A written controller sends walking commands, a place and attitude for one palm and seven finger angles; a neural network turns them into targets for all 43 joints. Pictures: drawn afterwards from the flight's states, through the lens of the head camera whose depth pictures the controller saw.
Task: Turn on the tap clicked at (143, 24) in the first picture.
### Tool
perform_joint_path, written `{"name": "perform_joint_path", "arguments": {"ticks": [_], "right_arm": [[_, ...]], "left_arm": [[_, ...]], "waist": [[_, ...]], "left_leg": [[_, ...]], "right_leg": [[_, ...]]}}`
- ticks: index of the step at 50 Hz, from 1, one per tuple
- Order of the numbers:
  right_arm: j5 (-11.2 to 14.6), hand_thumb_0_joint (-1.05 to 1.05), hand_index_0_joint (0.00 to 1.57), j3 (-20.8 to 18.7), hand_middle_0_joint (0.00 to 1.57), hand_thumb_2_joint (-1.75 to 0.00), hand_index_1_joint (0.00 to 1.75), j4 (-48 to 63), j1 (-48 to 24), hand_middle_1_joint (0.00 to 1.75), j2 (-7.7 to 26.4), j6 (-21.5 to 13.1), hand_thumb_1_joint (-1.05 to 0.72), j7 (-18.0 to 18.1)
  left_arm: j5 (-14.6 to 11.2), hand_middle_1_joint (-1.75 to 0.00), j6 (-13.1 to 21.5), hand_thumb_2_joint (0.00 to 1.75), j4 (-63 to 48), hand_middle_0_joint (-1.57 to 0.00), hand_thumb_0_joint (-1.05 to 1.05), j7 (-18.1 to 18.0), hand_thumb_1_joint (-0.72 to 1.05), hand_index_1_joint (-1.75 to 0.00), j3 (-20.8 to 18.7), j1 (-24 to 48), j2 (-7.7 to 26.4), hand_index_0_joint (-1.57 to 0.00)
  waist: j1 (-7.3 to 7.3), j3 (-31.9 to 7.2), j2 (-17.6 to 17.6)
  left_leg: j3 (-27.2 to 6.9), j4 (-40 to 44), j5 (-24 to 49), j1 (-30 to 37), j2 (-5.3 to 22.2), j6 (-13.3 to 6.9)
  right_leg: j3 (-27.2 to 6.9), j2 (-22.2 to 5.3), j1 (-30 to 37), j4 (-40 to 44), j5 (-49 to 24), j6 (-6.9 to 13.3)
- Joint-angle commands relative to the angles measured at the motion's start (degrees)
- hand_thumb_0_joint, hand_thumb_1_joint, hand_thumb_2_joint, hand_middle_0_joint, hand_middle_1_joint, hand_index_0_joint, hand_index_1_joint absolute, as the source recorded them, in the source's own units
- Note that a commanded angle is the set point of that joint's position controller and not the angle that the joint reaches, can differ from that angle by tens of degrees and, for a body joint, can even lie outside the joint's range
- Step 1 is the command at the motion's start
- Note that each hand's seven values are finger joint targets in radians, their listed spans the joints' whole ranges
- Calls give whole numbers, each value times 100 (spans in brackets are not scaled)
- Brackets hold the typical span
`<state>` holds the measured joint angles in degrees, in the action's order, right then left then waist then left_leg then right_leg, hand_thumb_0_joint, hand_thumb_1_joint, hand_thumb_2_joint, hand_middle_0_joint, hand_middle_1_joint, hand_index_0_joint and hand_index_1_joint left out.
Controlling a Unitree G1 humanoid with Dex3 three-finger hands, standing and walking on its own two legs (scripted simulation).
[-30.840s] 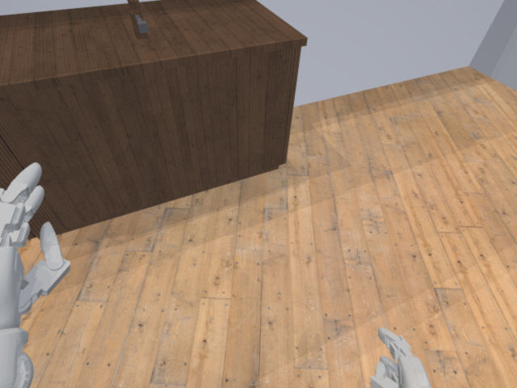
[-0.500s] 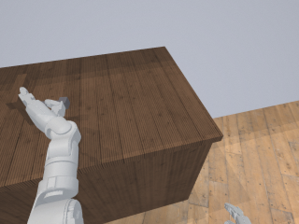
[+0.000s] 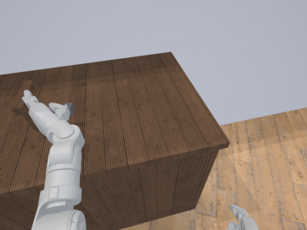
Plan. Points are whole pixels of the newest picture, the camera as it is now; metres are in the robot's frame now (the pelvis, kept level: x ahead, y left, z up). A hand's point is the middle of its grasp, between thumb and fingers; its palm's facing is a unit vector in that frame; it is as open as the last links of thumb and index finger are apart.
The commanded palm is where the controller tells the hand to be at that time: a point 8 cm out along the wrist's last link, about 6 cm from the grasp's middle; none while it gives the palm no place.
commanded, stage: lift the hand up off the lever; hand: left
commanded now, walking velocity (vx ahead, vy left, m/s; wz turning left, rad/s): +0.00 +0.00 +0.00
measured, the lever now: (69, 109) +0.44 +0.31 +0.08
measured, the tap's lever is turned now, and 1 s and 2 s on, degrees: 80 80 80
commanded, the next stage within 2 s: draw the hand back beside the body in 0.38 s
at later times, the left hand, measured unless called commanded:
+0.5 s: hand (65, 108) +0.36 +0.26 +0.16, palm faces +0.82 -0.57 -0.05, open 7.8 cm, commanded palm +0.31 +0.28 +0.15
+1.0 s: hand (55, 131) +0.28 +0.25 +0.16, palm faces +0.40 -0.88 -0.25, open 7.7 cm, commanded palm +0.25 +0.28 +0.16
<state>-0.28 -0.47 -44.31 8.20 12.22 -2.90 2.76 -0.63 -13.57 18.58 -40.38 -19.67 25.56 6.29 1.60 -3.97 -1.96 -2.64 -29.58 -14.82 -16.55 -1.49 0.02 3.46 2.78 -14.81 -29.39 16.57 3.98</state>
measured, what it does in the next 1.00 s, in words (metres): stands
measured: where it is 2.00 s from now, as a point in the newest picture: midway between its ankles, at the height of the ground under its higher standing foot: outside the picture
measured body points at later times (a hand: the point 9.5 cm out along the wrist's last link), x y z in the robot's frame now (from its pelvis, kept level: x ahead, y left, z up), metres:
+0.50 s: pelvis +0.00 +0.00 +0.00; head -0.01 -0.02 +0.45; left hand +0.32 +0.29 +0.16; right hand +0.18 -0.23 -0.10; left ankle +0.01 +0.12 -0.73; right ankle -0.01 -0.07 -0.74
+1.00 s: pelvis -0.01 +0.00 +0.01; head -0.02 -0.02 +0.46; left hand +0.26 +0.30 +0.17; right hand +0.16 -0.24 -0.09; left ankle +0.01 +0.12 -0.74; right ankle -0.01 -0.07 -0.74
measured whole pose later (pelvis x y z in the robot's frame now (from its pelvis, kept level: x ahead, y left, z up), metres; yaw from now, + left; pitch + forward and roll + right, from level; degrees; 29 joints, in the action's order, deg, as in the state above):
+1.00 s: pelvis -0.01 +0.00 +0.01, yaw -2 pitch -4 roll +0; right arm 2.3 -0.2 -40.8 11.3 15.0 -5.5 3.6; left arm -5.2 5.1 1.6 -7.6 -13.6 -0.6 19.3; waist 3.5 2.6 -3.3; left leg -1.3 -23.3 -12.4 -6.5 -0.4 -0.3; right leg 1.9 3.8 -4.5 -21.6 12.8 3.9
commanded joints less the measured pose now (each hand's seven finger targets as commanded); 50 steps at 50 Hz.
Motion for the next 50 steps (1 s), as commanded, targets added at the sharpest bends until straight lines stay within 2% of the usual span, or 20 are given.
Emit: {"name": "perform_joint_path", "arguments": {"ticks": [1, 3, 10, 13, 24, 25, 26, 28, 30, 32, 33, 34, 35, 36, 37, 38, 40, 45, 46, 50], "right_arm": [[-14, 0, 20, -170, 20, -90, 30, 861, -840, 30, 629, -292, -90, 71], [-11, 0, 20, -175, 20, -90, 30, 833, -850, 30, 648, -285, -90, 92], [11, 0, 20, -128, 20, -90, 30, 829, -952, 30, 612, -280, -90, 106], [21, 0, 20, -145, 20, -90, 30, 860, -983, 30, 637, -235, -90, 122], [23, 0, 20, -123, 20, -90, 30, 822, -1037, 30, 610, -273, -90, 117], [63, 0, 20, -92, 20, -90, 30, 825, -756, 30, 773, -176, -90, 185], [102, 0, 20, -116, 20, -90, 30, 957, -700, 30, 764, -143, -90, 263], [168, 0, 20, -61, 20, -90, 30, 1128, -718, 30, 721, -50, -90, 374], [255, 0, 20, -12, 20, -90, 30, 1260, -641, 30, 715, -5, -90, 423], [347, 0, 20, 47, 20, -90, 30, 1460, -786, 30, 659, -24, -90, 465], [369, 0, 20, 61, 20, -90, 30, 1501, -891, 30, 633, -36, -90, 464], [373, 0, 20, 92, 20, -90, 30, 1559, -947, 30, 594, -66, -90, 448], [227, 0, 20, -25, 20, -90, 30, 1370, -511, 30, 750, -116, -90, 285], [240, 0, 20, -23, 20, -90, 30, 1459, -535, 30, 721, -143, -90, 213], [267, 0, 20, -42, 20, -90, 30, 1538, -617, 30, 713, -196, -90, 182], [271, 0, 20, -61, 20, -90, 30, 1547, -664, 30, 729, -268, -90, 166], [239, 0, 20, -90, 20, -90, 30, 1526, -600, 30, 736, -432, -90, 130], [229, 0, 20, -122, 20, -90, 30, 1404, -569, 30, 792, -618, -90, 132], [236, 0, 20, -119, 20, -90, 30, 1404, -602, 30, 773, -627, -90, 133], [208, 0, 20, -120, 20, -90, 30, 1392, -604, 30, 778, -601, -90, 114]], "left_arm": [[177, -15, 270, 90, -1457, -15, 0, -24, 90, -15, 196, 2362, 1063, -15], [151, -15, 241, 90, -1452, -15, 0, -32, 90, -15, -10, 2358, 1256, -15], [109, -15, 56, 90, -1423, -15, 0, 19, 90, -15, 233, 2437, 1028, -15], [75, -15, -2, 90, -1385, -15, 0, 20, 90, -15, -24, 2125, 1237, -15], [130, -15, 58, 90, -1434, -15, 0, 8, 90, -15, 275, 2546, 1041, -15], [308, -15, 201, 90, -1746, -15, 0, 880, 90, -15, 1113, 2223, 993, -15], [184, -16, 299, 90, -1858, -15, 0, 1271, 90, -16, 637, 2152, 1457, -15], [-40, -16, 440, 90, -2213, -15, 0, 1992, 90, -16, 436, 1609, 1786, -15], [-354, -17, 479, 90, -2111, -16, 0, 2729, 90, -17, 214, 791, 2065, -16], [-780, -17, 326, 90, -2289, -16, 0, 3033, 90, -17, -172, 301, 2179, -16], [-919, -18, 236, 90, -2363, -16, 0, 2981, 90, -18, -559, -45, 2353, -16], [-976, -18, 173, 90, -2646, -16, 0, 2898, 90, -18, -482, -120, 2207, -16], [-607, -18, 708, 90, -2116, -16, 0, 3048, 90, -18, -570, -1095, 3143, -16], [-638, -19, 987, 90, -2073, -16, 0, 3148, 90, -19, -484, -1333, 2910, -16], [-631, -19, 1247, 90, -2544, -16, 0, 3241, 90, -19, -240, -1070, 2815, -16], [-587, -19, 1496, 90, -3002, -16, 0, 3272, 90, -19, -245, -675, 2943, -16], [-496, -20, 1817, 90, -3272, -17, 0, 3239, 90, -20, -211, -480, 2997, -17], [-460, -21, 2195, 90, -2950, -17, 0, 3249, 90, -21, 305, -689, 2484, -17], [-453, -22, 2249, 90, -2991, -17, 0, 3276, 90, -22, 524, -700, 2284, -17], [-446, -23, 2403, 90, -3047, -18, 0, 3279, 90, -23, 306, -1256, 2406, -18]], "waist": [[4, -1391, 89], [36, -1401, 162], [10, -1277, 158], [100, -1374, 281], [-9, -1221, 140], [-306, -1246, 382], [-173, -1439, 379], [-8, -1589, 11], [69, -1481, 282], [248, -1339, 384], [409, -1252, 134], [389, -1182, 242], [151, -660, 381], [199, -527, 571], [136, -521, 381], [122, -588, -284], [41, -582, -526], [-66, -195, 107], [-88, -169, -11], [23, -341, -18]], "left_leg": [[144, 218, 1466, 539, 60, -53], [127, 261, 1435, 562, 60, -60], [139, 325, 1347, 622, 57, -63], [152, 324, 1452, 579, 43, -76], [124, 342, 1202, 582, 53, -89], [220, 260, 1359, 840, 60, -193], [240, 260, 1485, 869, 41, -249], [244, 322, 1689, 980, 22, -240], [283, 375, 1697, 925, 61, -249], [314, 445, 1586, 766, 60, -240], [298, 478, 1571, 727, 57, -210], [311, 499, 1588, 726, 69, -203], [223, 521, 1274, 750, 195, -215], [239, 600, 1202, 591, 194, -237], [286, 631, 1130, 755, 201, -251], [319, 668, 1154, 1002, 167, -257], [295, 674, 1110, 1265, 178, -255], [218, 815, 711, 1438, 187, -304], [236, 842, 647, 1480, 175, -311], [190, 931, 783, 1511, 166, -306]], "right_leg": [[-180, -314, 563, 452, -1492, -254], [-174, -303, 601, 488, -1422, -252], [-192, -333, 584, 579, -1364, -264], [-202, -347, 736, 562, -1578, -285], [-225, -348, 518, 614, -1200, -273], [-372, -294, 501, 425, -1714, -258], [-377, -296, 679, 433, -2033, -254], [-422, -281, 977, 371, -2394, -242], [-430, -256, 1143, 403, -2635, -288], [-430, -273, 1300, 510, -2723, -365], [-412, -258, 1328, 542, -2568, -341], [-393, -264, 1296, 559, -2524, -364], [-524, -416, 1245, 732, -2509, -428], [-523, -403, 1286, 761, -2396, -410], [-562, -384, 1216, 844, -2187, -383], [-568, -364, 1130, 941, -1960, -310], [-556, -318, 973, 1069, -1685, -262], [-510, -255, 654, 1308, -995, -271], [-528, -266, 625, 1326, -904, -271], [-487, -276, 896, 1293, -1036, -240]]}}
